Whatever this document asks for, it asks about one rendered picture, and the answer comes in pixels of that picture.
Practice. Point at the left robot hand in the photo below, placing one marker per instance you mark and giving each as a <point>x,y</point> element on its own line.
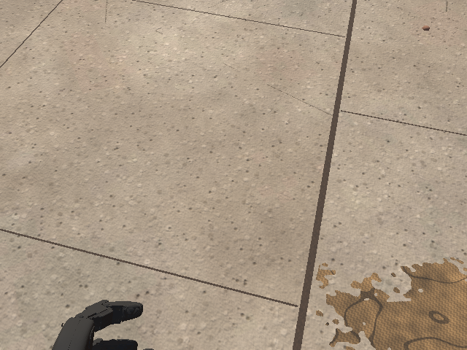
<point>78,332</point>

